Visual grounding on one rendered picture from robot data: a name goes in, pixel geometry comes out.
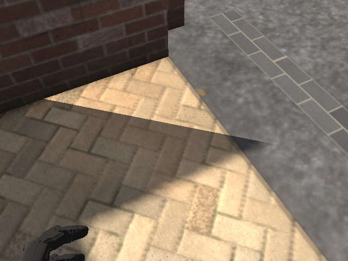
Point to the robot left hand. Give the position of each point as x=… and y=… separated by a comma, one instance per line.
x=52, y=239

